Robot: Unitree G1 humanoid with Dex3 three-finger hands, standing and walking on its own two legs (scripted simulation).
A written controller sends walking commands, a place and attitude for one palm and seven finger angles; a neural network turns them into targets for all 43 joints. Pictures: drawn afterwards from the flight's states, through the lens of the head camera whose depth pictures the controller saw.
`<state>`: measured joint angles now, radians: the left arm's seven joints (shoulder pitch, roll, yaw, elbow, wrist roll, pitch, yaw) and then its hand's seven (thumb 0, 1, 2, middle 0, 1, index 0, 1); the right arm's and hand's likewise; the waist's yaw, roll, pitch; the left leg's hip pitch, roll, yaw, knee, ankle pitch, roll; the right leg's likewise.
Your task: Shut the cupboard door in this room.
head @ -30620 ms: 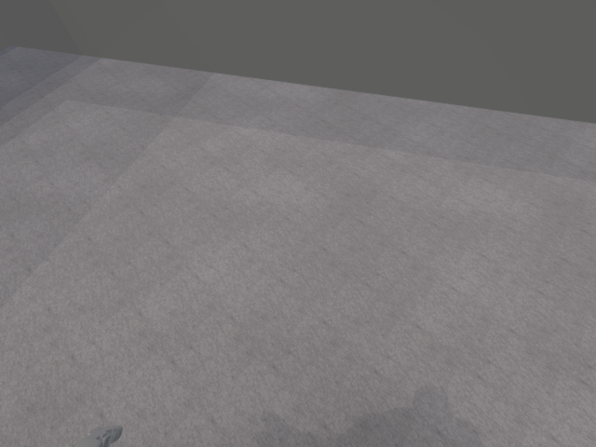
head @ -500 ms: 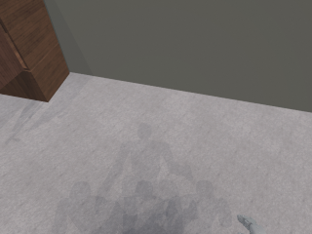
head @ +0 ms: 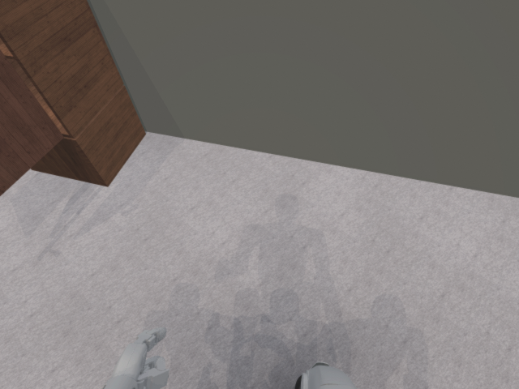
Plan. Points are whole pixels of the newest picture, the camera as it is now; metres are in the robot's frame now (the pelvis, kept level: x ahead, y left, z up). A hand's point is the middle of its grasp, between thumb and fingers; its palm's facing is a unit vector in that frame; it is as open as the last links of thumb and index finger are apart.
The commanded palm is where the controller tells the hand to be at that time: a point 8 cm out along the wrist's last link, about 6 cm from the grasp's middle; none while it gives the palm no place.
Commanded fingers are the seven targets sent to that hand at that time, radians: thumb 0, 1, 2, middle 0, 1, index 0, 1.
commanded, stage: walk to a spot facing it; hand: left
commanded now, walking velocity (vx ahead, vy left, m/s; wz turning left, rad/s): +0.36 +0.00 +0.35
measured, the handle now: out of the picture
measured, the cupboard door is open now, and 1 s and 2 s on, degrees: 84 84 84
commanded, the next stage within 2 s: turn to face it in 1.20 s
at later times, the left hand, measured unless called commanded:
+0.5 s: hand out of the picture +0.07 +0.17 -0.16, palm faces +0.29 -0.95 -0.14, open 7.4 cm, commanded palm none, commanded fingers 0.00 0.90 0.90 -0.20 -0.30 -0.20 -0.30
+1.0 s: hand (147, 207) +0.51 +0.27 -0.13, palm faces +0.12 -0.97 -0.20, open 7.4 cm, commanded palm none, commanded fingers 0.00 0.90 0.90 -0.20 -0.30 -0.20 -0.30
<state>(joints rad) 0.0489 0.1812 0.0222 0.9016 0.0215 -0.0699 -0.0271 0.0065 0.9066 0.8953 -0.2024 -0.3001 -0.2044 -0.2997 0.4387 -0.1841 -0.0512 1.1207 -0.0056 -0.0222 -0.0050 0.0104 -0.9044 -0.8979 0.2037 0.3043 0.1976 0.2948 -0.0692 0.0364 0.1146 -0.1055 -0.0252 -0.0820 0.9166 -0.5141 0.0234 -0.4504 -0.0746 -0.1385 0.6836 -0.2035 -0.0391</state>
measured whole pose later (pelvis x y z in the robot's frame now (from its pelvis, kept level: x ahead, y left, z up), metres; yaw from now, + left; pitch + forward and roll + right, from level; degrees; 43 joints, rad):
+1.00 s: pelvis +0.41 +0.07 +0.02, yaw +10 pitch -1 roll +1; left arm 0.08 0.19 0.05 0.98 0.02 0.00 -0.03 0.01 0.91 0.90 -0.20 -0.30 -0.20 -0.30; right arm 0.46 -0.15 -0.04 1.13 -0.03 -0.07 -0.02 0.00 -0.91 -0.90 0.20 0.30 0.19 0.29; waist -0.06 0.00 0.06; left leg 0.11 -0.02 0.14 0.28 -0.37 0.02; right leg -0.54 -0.10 -0.10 0.71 -0.15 0.02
